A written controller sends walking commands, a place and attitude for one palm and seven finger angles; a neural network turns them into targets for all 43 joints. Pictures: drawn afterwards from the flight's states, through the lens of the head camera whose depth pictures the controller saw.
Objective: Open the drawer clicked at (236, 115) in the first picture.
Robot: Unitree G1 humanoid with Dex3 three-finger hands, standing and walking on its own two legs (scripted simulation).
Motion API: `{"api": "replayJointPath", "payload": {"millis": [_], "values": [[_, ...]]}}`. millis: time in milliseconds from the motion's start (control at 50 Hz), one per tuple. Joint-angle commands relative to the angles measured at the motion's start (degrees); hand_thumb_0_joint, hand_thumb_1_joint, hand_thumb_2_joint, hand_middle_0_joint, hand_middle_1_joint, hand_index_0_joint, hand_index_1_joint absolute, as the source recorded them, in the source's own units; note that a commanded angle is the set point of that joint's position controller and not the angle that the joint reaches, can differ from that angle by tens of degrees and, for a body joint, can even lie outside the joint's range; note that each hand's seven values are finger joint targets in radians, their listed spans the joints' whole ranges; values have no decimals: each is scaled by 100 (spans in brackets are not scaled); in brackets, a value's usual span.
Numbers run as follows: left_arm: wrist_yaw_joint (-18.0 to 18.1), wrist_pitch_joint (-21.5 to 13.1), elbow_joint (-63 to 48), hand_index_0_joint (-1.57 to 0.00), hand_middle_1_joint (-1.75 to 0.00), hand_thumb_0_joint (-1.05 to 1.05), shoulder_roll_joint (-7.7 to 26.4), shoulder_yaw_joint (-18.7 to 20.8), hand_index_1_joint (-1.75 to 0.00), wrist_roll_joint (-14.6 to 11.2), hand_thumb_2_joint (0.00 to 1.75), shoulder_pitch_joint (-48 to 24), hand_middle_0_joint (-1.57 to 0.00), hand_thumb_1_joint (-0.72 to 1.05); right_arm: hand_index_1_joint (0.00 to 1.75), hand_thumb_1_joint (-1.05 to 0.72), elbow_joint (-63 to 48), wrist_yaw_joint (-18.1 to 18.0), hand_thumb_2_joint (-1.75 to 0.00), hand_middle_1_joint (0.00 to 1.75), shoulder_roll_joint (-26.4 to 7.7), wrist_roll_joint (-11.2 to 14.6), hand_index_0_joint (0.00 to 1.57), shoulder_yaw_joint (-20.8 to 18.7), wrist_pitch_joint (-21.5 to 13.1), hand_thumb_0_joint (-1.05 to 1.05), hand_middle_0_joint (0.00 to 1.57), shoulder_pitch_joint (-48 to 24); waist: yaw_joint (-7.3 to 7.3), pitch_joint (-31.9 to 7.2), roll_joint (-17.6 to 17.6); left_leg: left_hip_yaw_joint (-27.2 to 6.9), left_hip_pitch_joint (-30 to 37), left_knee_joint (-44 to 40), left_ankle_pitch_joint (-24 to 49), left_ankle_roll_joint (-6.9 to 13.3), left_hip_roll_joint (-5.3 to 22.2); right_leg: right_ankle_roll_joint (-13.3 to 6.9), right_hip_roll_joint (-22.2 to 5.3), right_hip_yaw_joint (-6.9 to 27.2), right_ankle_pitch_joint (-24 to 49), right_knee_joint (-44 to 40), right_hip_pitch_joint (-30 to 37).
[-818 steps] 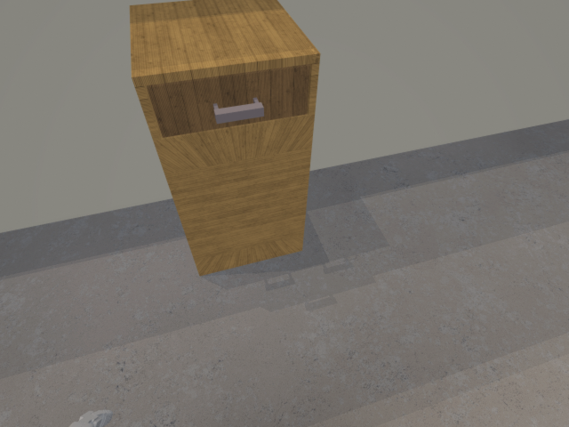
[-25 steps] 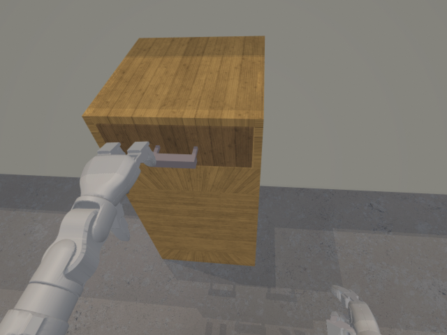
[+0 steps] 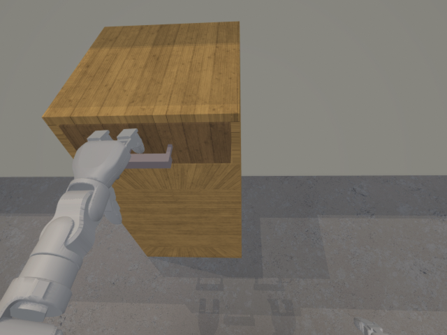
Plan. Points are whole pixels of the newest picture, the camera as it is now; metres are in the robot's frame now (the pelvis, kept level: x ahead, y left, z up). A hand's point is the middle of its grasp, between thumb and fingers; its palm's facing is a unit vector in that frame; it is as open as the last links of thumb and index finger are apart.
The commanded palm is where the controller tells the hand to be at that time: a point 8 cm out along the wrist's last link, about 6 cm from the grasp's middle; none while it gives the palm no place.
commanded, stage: move the hooked fingers above the handle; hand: left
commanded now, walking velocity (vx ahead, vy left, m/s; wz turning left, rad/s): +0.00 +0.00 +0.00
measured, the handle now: (147, 154) +0.50 +0.23 -0.01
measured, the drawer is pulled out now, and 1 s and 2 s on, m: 0.00 0.00 0.00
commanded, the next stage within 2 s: lower the fingers behind the handle in 1.90 s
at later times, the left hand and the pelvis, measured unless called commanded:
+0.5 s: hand (135, 161) +0.42 +0.22 +0.06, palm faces -0.02 -0.04 -1.00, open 13.8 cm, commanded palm +0.41 +0.23 +0.12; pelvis +0.01 +0.00 -0.01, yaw +0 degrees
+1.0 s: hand (142, 153) +0.45 +0.21 +0.05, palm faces -0.03 -0.02 -1.00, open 13.6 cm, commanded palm +0.44 +0.23 +0.11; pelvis +0.01 +0.00 -0.01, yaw -1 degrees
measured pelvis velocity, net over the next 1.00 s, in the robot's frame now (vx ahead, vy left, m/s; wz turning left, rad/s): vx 0.01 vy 0.00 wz -0.01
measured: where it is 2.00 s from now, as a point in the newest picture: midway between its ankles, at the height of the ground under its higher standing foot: outside the picture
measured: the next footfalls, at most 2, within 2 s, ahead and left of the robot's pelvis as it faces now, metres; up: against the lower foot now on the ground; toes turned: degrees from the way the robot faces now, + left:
none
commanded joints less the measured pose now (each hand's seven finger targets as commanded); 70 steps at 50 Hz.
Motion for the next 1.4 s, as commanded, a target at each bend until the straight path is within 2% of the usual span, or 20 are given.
{"api": "replayJointPath", "payload": {"millis": [0, 140, 220, 260, 360, 480, 520, 540, 560, 600, 740, 860, 920, 960, 1140, 1240, 1280, 1340, 1360, 1380], "values": [[370, 26, -983, -30, -120, 0, 1305, 671, -120, 59, 30, -2322, -30, -50, 30, -90, -733, -2, -90, 30, -602, -19, 20, -243, -199, 0, 20, -319, 1, -2000, -226, -115, 921, 1, 1925, 131, -122, 46, 2, 287, 2241, -228, 541], [331, 100, -604, -30, -120, 0, 1528, 896, -120, 76, 30, -2176, -30, -50, 30, -90, -723, 6, -90, 30, -630, -27, 20, -248, -118, 0, 20, -217, 26, -2168, -367, -73, 740, 106, 2245, 138, -134, 74, -14, 312, 2910, -90, 802], [284, 106, -321, -30, -120, 0, 1257, 646, -120, 86, 30, -2389, -30, -50, 30, -90, -694, -4, -90, 30, -630, -13, 20, -255, -83, 0, 20, -160, -130, -1883, -579, -68, 657, 130, 2117, 140, -111, 82, 9, 260, 2711, -126, 536], [292, 62, -333, -30, -120, 0, 1143, 464, -120, 143, 30, -2721, -30, -50, 30, -90, -686, 1, -90, 30, -615, -12, 20, -255, -75, 0, 20, -105, -165, -1950, -288, -92, 807, 174, 2175, 136, -108, 57, 27, 241, 2615, -87, 334], [432, -100, -157, -30, -120, 0, 1101, 415, -120, 235, 30, -3316, -30, -50, 30, -90, -583, -1, -90, 30, -591, -45, 20, -311, -73, 0, 20, 84, -243, -2227, -146, -167, 1000, 320, 2353, 117, -84, 25, 56, 211, 2474, 14, 82], [683, -16, 444, -30, -120, 0, 977, 391, -120, 335, 30, -3514, -30, -50, 30, -90, -514, 75, -90, 30, -586, -57, 20, -335, -26, 0, 20, 226, -215, -2360, -137, -188, 953, 391, 2562, 74, -43, -7, 85, 140, 2421, 131, -81], [732, 78, 719, -30, -120, 0, 1093, 499, -120, 372, 30, -3543, -30, -50, 30, -90, -494, 85, -90, 30, -622, -72, 20, -332, 7, 0, 20, 278, -215, -2384, -358, -182, 770, 394, 2548, 80, -49, -10, 93, 143, 2501, 148, 43], [728, 119, 767, -30, -120, 0, 897, 296, -120, 365, 30, -3676, -30, -50, 30, -90, -506, 93, -90, 30, -609, -61, 20, -330, 10, 0, 20, 278, -274, -2361, -290, -143, 776, 398, 2486, 95, -52, 10, 77, 165, 2538, 128, -1], [733, 161, 962, -30, -120, 0, 1111, 511, -120, 393, 30, -3561, -30, -50, 30, -90, -491, 87, -90, 30, -625, -60, 20, -338, 25, 0, 20, 313, -223, -2321, -375, -116, 684, 372, 2356, 94, -43, 10, 82, 161, 2463, 109, 47], [710, 197, 1132, -30, -120, 0, 1064, 393, -120, 412, 30, -3771, -30, -50, 30, -90, -508, 61, -90, 30, -641, -46, 20, -314, 51, 0, 20, 336, -303, -2227, -509, -106, 536, 348, 2188, 114, -55, 24, 75, 176, 2430, 80, 45], [733, -111, 1290, -30, -120, 0, 976, 277, -120, 427, 30, -4414, -30, -50, 30, -90, -428, 23, -90, 30, -630, -74, 20, -383, 15, 0, 20, 668, -472, -2493, -241, -140, 682, 438, 2174, 128, -41, 23, 90, 218, 2272, 97, -166], [951, -92, 1580, -30, -120, 0, 1286, 534, -120, 492, 30, -4555, -30, -50, 30, -90, -315, 44, -90, 30, -686, -88, 20, -409, -3, 0, 20, 835, -471, -2567, -233, -133, 544, 454, 2068, 126, -31, 17, 112, 223, 2175, 117, -199], [969, -46, 1724, -30, -120, 0, 1239, 454, -120, 457, 30, -4718, -30, -50, 30, -90, -293, 28, -90, 30, -697, -66, 20, -386, -8, 0, 20, 826, -561, -2376, -335, -112, 362, 384, 1794, 136, -43, 29, 91, 234, 2015, 34, -184], [1000, -34, 1747, -30, -120, 0, 1508, 658, -120, 495, 30, -4529, -30, -50, 30, -90, -318, 11, -90, 30, -707, -63, 20, -384, -11, 0, 20, 807, -442, -2531, -222, -74, 358, 365, 1788, 141, -56, 34, 90, 268, 2073, 43, -35], [953, -129, 1939, -30, -120, 0, 1788, 840, -120, 511, 30, -4304, -30, -50, 30, -90, -407, -62, -90, 30, -718, -24, 20, -355, -67, 0, 20, 747, -416, -2306, -350, -8, 97, 266, 1480, 162, -56, 65, 70, 309, 1919, -62, 84], [796, -241, 1789, -30, -120, 0, 1476, 571, -120, 445, 30, -4214, -30, -50, 30, -90, -424, -46, -90, 30, -727, -22, 20, -380, -97, 0, 20, 765, -480, -2320, -254, -42, 323, 299, 1532, 162, -41, 63, 81, 297, 1857, -84, -92], [744, -289, 1657, -30, -120, 0, 1153, 307, -120, 415, 30, -4266, -30, -50, 30, -90, -409, -30, -90, 30, -704, -21, 20, -396, -105, 0, 20, 759, -544, -2154, -105, -77, 478, 312, 1559, 151, -23, 42, 98, 258, 1749, -105, -342], [762, -419, 1264, -30, -120, 0, 864, 57, -120, 359, 30, -4772, -30, -50, 30, -90, -359, -9, -90, 30, -693, -50, 20, -430, -133, 0, 20, 807, -680, -2312, -26, -173, 801, 364, 1615, 152, 9, 47, 108, 234, 1571, -94, -600], [812, -423, 1420, -30, -120, 0, 1126, 324, -120, 398, 30, -4606, -30, -50, 30, -90, -313, -8, -90, 30, -701, -49, 20, -440, -122, 0, 20, 836, -607, -2257, -88, -217, 798, 373, 1659, 140, 16, 18, 133, 209, 1531, -62, -632], [853, -416, 1371, -30, -120, 0, 1028, 234, -120, 403, 30, -4691, -30, -50, 30, -90, -324, -3, -90, 30, -703, -61, 20, -418, -117, 0, 20, 822, -612, -2300, -16, -224, 802, 386, 1701, 126, 2, 15, 134, 187, 1541, -19, -663]]}}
